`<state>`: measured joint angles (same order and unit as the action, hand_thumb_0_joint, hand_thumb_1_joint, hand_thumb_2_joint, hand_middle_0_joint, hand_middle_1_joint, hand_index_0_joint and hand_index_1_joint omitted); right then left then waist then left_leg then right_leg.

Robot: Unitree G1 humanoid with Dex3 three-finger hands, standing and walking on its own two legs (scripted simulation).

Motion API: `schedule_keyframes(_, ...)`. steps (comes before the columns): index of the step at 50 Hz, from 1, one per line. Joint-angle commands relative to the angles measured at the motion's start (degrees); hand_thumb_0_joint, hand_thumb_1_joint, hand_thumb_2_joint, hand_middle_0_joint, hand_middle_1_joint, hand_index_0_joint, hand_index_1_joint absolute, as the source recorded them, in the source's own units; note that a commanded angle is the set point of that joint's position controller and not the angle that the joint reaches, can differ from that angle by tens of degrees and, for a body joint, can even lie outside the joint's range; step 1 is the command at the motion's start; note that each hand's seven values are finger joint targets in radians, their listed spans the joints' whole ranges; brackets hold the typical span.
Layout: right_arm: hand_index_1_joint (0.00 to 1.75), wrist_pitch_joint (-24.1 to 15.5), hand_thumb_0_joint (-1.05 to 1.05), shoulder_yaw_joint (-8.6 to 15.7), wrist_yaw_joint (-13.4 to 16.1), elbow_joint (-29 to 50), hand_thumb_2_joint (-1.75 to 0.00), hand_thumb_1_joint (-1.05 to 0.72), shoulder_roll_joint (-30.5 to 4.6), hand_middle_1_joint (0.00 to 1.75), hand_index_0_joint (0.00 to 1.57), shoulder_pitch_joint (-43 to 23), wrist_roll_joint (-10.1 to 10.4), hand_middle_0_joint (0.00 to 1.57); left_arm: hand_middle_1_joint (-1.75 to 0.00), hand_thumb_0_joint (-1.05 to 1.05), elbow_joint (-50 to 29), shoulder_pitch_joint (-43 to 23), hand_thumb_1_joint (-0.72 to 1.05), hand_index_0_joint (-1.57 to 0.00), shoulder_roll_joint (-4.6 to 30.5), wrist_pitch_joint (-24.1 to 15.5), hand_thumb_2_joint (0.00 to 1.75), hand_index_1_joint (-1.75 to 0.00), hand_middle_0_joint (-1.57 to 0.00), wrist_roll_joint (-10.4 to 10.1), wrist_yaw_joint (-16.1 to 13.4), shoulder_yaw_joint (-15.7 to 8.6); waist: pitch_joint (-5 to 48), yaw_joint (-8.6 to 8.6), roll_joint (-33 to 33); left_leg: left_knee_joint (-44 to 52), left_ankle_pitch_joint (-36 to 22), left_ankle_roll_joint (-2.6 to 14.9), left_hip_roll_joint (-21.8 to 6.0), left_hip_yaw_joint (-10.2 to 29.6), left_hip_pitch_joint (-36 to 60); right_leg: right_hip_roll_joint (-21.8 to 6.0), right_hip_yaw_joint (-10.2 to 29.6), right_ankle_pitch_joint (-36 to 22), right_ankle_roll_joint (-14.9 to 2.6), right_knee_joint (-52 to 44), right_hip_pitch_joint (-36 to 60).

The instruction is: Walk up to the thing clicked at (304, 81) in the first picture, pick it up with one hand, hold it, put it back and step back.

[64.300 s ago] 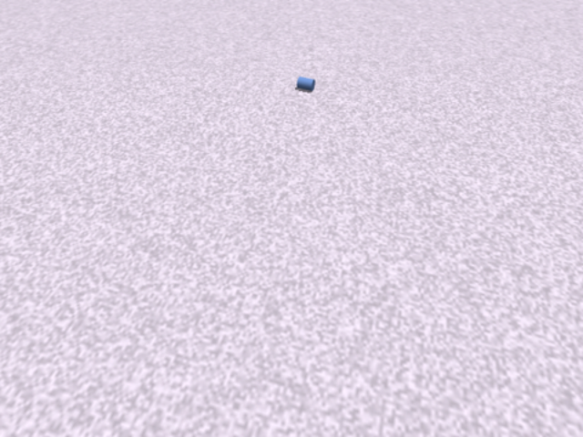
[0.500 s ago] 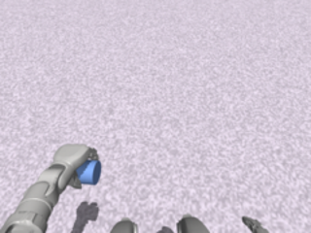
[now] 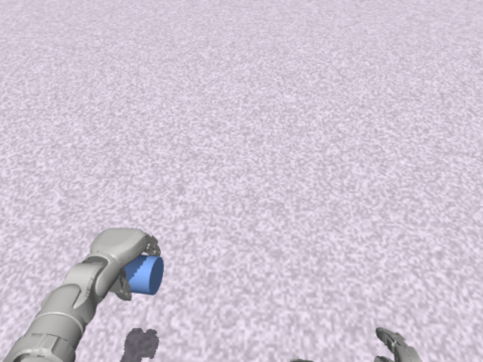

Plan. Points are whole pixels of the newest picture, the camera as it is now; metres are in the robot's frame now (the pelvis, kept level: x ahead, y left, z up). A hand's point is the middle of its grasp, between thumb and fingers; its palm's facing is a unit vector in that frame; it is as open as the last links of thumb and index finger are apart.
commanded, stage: hold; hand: left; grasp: from above
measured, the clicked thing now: (131, 272) +0.31 +0.22 -0.09
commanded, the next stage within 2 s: crouch in 1.56 s
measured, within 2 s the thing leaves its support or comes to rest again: neither
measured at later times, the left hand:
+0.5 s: hand (126, 267) +0.29 +0.21 -0.03, palm faces -0.49 +0.01 -0.87, open 9.4 cm
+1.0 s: hand (124, 268) +0.28 +0.21 -0.01, palm faces -0.49 +0.00 -0.87, open 9.4 cm
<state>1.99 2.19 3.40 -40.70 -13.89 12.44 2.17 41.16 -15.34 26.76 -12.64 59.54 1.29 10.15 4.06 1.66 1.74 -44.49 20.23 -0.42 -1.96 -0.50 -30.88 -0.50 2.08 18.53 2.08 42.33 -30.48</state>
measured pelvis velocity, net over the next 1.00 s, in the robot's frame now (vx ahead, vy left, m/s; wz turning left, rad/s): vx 0.00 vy -0.01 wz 0.00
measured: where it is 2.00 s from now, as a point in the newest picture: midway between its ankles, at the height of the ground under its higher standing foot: outside the picture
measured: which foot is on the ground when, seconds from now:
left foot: down 0.00-1.00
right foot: down 0.00-1.00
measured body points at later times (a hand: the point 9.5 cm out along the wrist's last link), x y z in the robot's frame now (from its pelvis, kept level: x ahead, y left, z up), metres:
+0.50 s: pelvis +0.00 +0.00 +0.01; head +0.02 -0.02 +0.46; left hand +0.31 +0.21 +0.02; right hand +0.13 -0.26 -0.11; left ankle +0.02 +0.12 -0.71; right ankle +0.03 -0.15 -0.71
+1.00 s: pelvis +0.00 -0.01 +0.01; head +0.01 -0.02 +0.46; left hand +0.30 +0.21 +0.04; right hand +0.15 -0.26 -0.10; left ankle +0.02 +0.12 -0.71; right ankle +0.03 -0.15 -0.71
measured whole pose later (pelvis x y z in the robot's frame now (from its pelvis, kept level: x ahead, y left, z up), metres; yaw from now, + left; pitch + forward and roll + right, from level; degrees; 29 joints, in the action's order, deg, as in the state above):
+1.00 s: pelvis +0.00 -0.01 +0.01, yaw +0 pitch +2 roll +0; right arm 2.6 1.1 6.0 -39.6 -13.9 10.1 2.7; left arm 31.9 -11.4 27.3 -12.7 56.5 6.9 10.7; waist 1.4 -0.2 2.9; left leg -36.4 16.8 -0.8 -1.7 -1.0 -21.7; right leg -0.7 2.4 15.8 1.7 35.7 -22.1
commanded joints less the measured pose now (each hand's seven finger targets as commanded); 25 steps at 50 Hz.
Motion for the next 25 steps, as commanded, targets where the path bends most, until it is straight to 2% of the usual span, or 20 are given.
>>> schedule_keyframes(1, 0.30, -2.3, 0.00, 2.9, 0.7, 6.6, -0.90, -0.89, -8.5, 0.30, 0.20, -1.7, -0.1, 0.20, -0.31, 0.00, -13.8, -19.9, 0.97, -1.30, 12.7, -0.2, 0.66, -0.34, -1.32, -1.8, -2.0, -6.7, 15.7, -0.01, 2.9, 7.9, -12.9, 0.25, 2.3, 0.3, 12.4, 2.7, -2.1, -9.5, -2.72, -6.4, 4.6)
schedule_keyframes(3, 0.30, -2.2, 0.00, 2.9, 0.9, 6.6, -0.90, -0.89, -8.6, 0.30, 0.20, -1.7, 0.0, 0.20, -0.28, 0.00, -12.8, -18.9, 0.98, -1.31, 13.9, -0.2, 0.63, -0.31, -1.33, -1.5, -1.6, -7.6, 15.5, -0.38, 2.1, 7.8, -13.9, 0.34, 2.4, 0.2, 12.2, 2.7, -2.1, -10.2, -2.68, -6.6, 5.4)
schedule_keyframes(5, 0.30, -2.2, 0.00, 2.7, 1.0, 7.0, -0.90, -0.89, -8.4, 0.30, 0.20, -2.1, -0.1, 0.20, -0.31, 0.00, -14.8, -20.2, 1.00, -1.32, 13.5, -0.4, 0.64, -0.33, -1.34, -1.6, -1.1, -6.9, 16.2, -0.09, 1.9, 7.6, -14.1, 0.61, 2.8, -0.3, 12.5, 2.4, -1.6, -11.3, -2.50, -7.1, 6.4)
schedule_keyframes(7, 0.30, -2.2, 0.00, 2.8, 1.1, 7.1, -0.90, -0.89, -8.4, 0.30, 0.20, -2.4, -0.1, 0.20, -0.32, 0.00, -14.9, -19.8, 1.00, -1.32, 14.2, -0.5, 0.67, -0.35, -1.34, -2.2, -0.9, -8.0, 15.3, -0.44, 2.9, 8.4, -12.9, 0.48, 2.6, -0.3, 12.7, 2.5, -1.7, -9.8, -2.57, -7.5, 6.1)
schedule_keyframes(10, 0.30, -2.2, 0.00, 2.6, 1.1, 7.5, -0.90, -0.89, -8.4, 0.30, 0.20, -2.7, -0.1, 0.20, -0.30, 0.00, -14.4, -18.7, 0.99, -1.32, 13.5, -0.4, 0.67, -0.33, -1.35, -2.0, -0.6, -7.4, 14.6, -0.56, 1.6, 9.0, -12.3, 0.59, 2.5, 0.0, 12.8, 2.6, -1.8, -9.1, -2.65, -7.8, 6.2)
schedule_keyframes(11, 0.30, -2.2, 0.00, 2.7, 1.2, 7.7, -0.90, -0.89, -8.5, 0.30, 0.20, -2.6, -0.1, 0.20, -0.31, 0.00, -15.7, -19.1, 1.00, -1.33, 13.3, -0.6, 0.67, -0.34, -1.35, -2.6, -0.4, -7.5, 15.1, -0.41, 1.6, 8.9, -12.6, 0.61, 2.5, 0.0, 13.0, 2.5, -1.7, -9.5, -2.51, -7.9, 6.7)
schedule_keyframes(12, 0.30, -2.2, 0.00, 2.6, 1.2, 7.9, -0.90, -0.89, -8.4, 0.30, 0.20, -3.2, 0.0, 0.20, -0.29, 0.00, -15.9, -19.2, 0.99, -1.33, 14.3, -0.7, 0.69, -0.33, -1.37, -2.5, -0.3, -8.1, 15.1, -0.90, 1.9, 9.2, -12.4, 0.58, 2.6, -0.1, 13.2, 2.5, -1.8, -9.1, -2.59, -8.0, 7.0)
schedule_keyframes(14, 0.30, -2.2, 0.00, 2.6, 1.5, 8.0, -0.90, -0.89, -8.4, 0.30, 0.20, -3.6, -0.1, 0.20, -0.30, 0.00, -17.1, -19.4, 1.00, -1.33, 14.7, -0.9, 0.70, -0.34, -1.36, -2.4, 0.0, -8.3, 15.1, -0.78, 1.7, 9.3, -12.1, 0.71, 2.8, -0.2, 13.6, 2.5, -1.6, -9.0, -2.41, -8.6, 7.3)
schedule_keyframes(16, 0.30, -2.2, 0.00, 2.5, 1.5, 7.9, -0.90, -0.89, -8.3, 0.30, 0.20, -3.6, -0.1, 0.20, -0.31, 0.00, -17.8, -19.6, 1.01, -1.34, 13.7, -0.9, 0.70, -0.34, -1.37, -2.9, 0.4, -7.6, 14.6, -0.51, 1.8, 9.6, -11.6, 0.70, 2.8, -0.3, 13.7, 2.5, -1.6, -8.5, -2.39, -8.8, 7.3)
schedule_keyframes(18, 0.30, -2.2, 0.00, 2.5, 1.7, 8.1, -0.90, -0.89, -8.3, 0.30, 0.20, -4.1, -0.1, 0.20, -0.30, 0.00, -17.1, -18.1, 1.01, -1.34, 14.5, -0.9, 0.68, -0.34, -1.37, -2.8, 0.5, -8.4, 14.3, -1.06, 2.0, 9.9, -11.4, 0.69, 2.9, -0.5, 14.0, 2.5, -1.6, -8.3, -2.48, -9.1, 7.4)
schedule_keyframes(20, 0.30, -2.3, 0.00, 2.2, 1.8, 8.0, -0.90, -0.89, -8.0, 0.30, 0.20, -4.1, -0.2, 0.20, -0.30, 0.00, -18.3, -19.2, 1.02, -1.34, 13.7, -0.9, 0.67, -0.33, -1.36, -2.7, 0.5, -7.5, 14.7, -0.54, 0.8, 9.7, -11.8, 0.85, 2.9, -0.4, 13.9, 2.5, -1.5, -8.9, -2.27, -9.1, 8.0)
schedule_keyframes(21, 0.30, -2.3, 0.00, 2.4, 1.8, 8.1, -0.90, -0.90, -8.2, 0.30, 0.20, -4.3, -0.1, 0.20, -0.31, 0.00, -18.2, -18.6, 1.03, -1.35, 14.6, -0.9, 0.67, -0.33, -1.37, -3.0, 0.4, -8.6, 14.5, -1.00, 1.4, 10.0, -11.8, 0.80, 3.0, -0.5, 14.0, 2.5, -1.6, -8.8, -2.30, -9.3, 8.3)
schedule_keyframes(23, 0.30, -2.3, 0.00, 2.3, 1.9, 8.1, -0.90, -0.90, -8.1, 0.30, 0.20, -4.5, 0.0, 0.20, -0.30, 0.00, -18.7, -18.6, 1.01, -1.34, 14.0, -0.9, 0.69, -0.33, -1.37, -3.2, 0.7, -8.0, 14.6, -0.81, 1.9, 10.3, -12.2, 0.69, 2.9, -0.5, 15.0, 2.5, -1.6, -9.0, -2.44, -9.2, 8.1)
schedule_keyframes(25, 0.30, -2.2, 0.00, 2.4, 2.2, 8.0, -0.90, -0.90, -8.3, 0.30, 0.20, -4.6, -0.1, 0.20, -0.30, 0.00, -19.1, -18.2, 1.02, -1.34, 14.6, -0.9, 0.67, -0.33, -1.37, -2.8, 0.9, -8.4, 15.6, -0.81, 1.0, 9.9, -13.9, 0.89, 3.1, -0.8, 15.6, 2.4, -1.4, -11.0, -2.16, -9.5, 9.0)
